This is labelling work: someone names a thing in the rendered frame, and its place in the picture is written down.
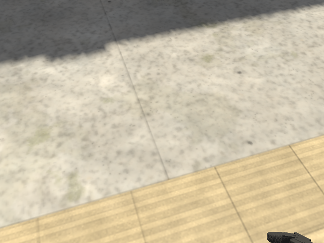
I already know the robot right hand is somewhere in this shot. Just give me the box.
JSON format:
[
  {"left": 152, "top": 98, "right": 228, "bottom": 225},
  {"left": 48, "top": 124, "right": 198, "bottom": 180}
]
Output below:
[{"left": 267, "top": 232, "right": 312, "bottom": 243}]

